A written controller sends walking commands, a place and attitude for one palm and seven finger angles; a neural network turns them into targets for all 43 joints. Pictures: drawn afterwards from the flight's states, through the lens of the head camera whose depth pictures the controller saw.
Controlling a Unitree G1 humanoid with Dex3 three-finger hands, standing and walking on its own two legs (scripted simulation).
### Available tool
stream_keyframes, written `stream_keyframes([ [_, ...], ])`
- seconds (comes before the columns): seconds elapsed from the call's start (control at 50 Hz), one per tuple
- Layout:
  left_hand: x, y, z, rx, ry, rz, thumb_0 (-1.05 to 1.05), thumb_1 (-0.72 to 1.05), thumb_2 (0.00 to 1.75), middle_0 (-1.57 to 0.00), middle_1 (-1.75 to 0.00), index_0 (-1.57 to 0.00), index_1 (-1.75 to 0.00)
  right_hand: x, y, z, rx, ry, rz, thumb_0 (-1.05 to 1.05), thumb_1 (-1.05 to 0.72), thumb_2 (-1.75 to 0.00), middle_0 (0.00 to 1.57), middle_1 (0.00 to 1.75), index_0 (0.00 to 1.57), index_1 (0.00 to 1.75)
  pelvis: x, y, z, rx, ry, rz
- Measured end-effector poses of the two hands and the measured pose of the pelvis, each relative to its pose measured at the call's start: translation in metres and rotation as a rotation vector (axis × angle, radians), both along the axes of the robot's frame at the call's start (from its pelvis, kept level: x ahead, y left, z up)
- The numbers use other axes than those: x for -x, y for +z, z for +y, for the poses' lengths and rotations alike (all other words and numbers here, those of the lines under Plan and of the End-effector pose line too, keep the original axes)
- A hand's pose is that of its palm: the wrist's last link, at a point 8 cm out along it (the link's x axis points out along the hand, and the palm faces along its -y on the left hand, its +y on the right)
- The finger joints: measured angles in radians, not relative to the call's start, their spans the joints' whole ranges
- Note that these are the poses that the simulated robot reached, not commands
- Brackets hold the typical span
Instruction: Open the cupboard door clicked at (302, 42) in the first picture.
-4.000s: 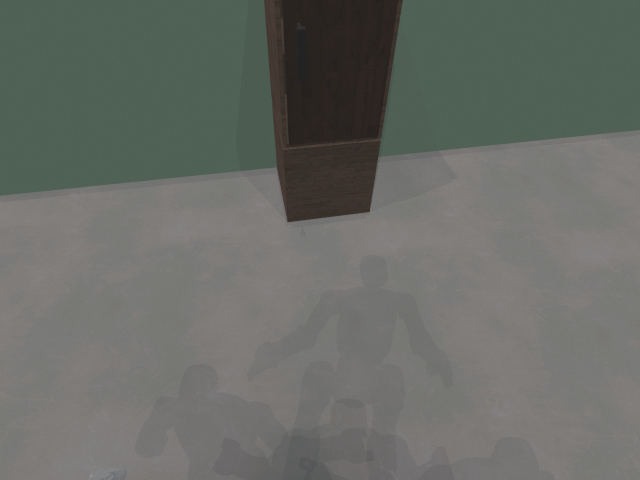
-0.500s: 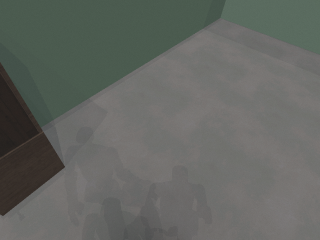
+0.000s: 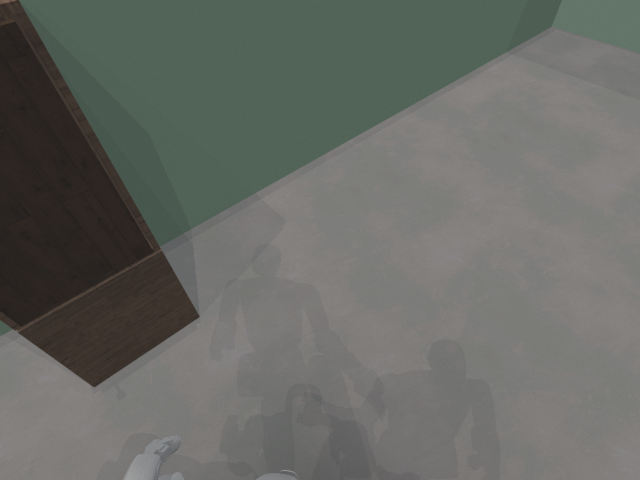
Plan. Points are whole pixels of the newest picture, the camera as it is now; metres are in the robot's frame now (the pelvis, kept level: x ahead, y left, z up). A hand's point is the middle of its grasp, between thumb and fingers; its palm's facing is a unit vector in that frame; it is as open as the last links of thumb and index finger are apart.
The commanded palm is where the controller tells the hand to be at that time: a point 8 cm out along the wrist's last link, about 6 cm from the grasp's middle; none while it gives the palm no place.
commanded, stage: turn to face it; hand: left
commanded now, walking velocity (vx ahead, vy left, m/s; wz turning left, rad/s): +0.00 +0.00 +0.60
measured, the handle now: out of the picture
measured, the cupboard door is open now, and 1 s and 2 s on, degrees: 0 0 0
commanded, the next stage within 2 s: take the last steps up to it in 1.00 s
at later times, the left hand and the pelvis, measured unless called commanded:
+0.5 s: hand out of the picture -0.06 +0.26 -0.18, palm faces +0.37 -0.89 -0.28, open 7.4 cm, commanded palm none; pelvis +0.00 +0.03 -0.01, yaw +20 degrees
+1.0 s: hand out of the picture -0.02 +0.20 -0.14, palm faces +0.56 -0.78 -0.28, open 7.4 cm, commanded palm none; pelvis +0.02 -0.01 +0.00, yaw +36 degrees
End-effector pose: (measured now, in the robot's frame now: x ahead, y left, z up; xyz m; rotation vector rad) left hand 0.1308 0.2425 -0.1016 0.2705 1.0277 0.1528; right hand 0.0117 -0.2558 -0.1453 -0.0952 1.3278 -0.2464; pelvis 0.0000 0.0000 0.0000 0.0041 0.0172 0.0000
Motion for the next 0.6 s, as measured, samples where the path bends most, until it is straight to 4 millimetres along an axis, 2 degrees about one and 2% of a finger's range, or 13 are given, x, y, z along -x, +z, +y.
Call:
stream_keyframes([
  [0.1,0.034,0.004,-0.004,-0.003,0.074,0.036,0.01,0.9,0.9,-0.2,-0.3,-0.2,-0.3,-0.035,0.007,-0.016,0.003,0.091,-0.038,0.01,-0.91,-0.9,0.2,0.3,0.2,0.3,-0.001,0.006,-0.009,-0.028,0.077,-0.025],
  [0.2,0.078,-0.004,-0.003,0.021,0.168,0.095,0.01,0.9,0.9,-0.2,-0.3,-0.2,-0.3,-0.076,0.011,-0.014,0.015,0.208,-0.048,0.01,-0.91,-0.9,0.19,0.3,0.19,0.3,0.0,0.006,-0.008,-0.046,0.153,-0.032],
  [0.28,0.124,-0.017,0.007,0.045,0.259,0.179,0.01,0.9,0.9,-0.2,-0.3,-0.2,-0.3,-0.118,0.015,0.005,0.028,0.315,-0.08,0.01,-0.91,-0.9,0.19,0.3,0.19,0.3,0.001,0.003,0.0,-0.043,0.206,-0.024],
  [0.38,0.185,-0.043,0.031,0.078,0.386,0.282,0.01,0.9,0.9,-0.2,-0.3,-0.2,-0.3,-0.174,0.02,0.047,0.064,0.461,-0.178,0.01,-0.91,-0.9,0.19,0.3,0.19,0.3,0.0,-0.011,0.022,-0.015,0.275,-0.008],
  [0.42,0.204,-0.049,0.042,0.081,0.427,0.321,0.01,0.9,0.9,-0.2,-0.3,-0.2,-0.3,-0.188,0.025,0.063,0.071,0.502,-0.219,0.01,-0.91,-0.9,0.19,0.3,0.19,0.3,0.003,-0.014,0.026,-0.019,0.296,-0.011],
  [0.46,0.213,-0.048,0.049,0.076,0.463,0.337,0.01,0.9,0.9,-0.2,-0.3,-0.2,-0.29,-0.194,0.032,0.075,0.075,0.532,-0.241,0.01,-0.91,-0.9,0.2,0.3,0.2,0.3,0.003,-0.01,0.03,-0.008,0.317,-0.016],
  [0.5,0.213,-0.044,0.056,0.075,0.488,0.319,0.01,0.9,0.9,-0.2,-0.3,-0.2,-0.29,-0.196,0.038,0.083,0.078,0.556,-0.241,0.01,-0.91,-0.9,0.2,0.3,0.2,0.3,0.003,-0.006,0.032,0.002,0.342,-0.02],
  [0.6,0.198,-0.03,0.064,0.063,0.519,0.221,0.01,0.91,0.9,-0.2,-0.3,-0.19,-0.29,-0.195,0.038,0.096,0.052,0.599,-0.212,0.01,-0.91,-0.9,0.2,0.3,0.2,0.3,0.001,0.002,0.032,0.009,0.401,-0.022],
])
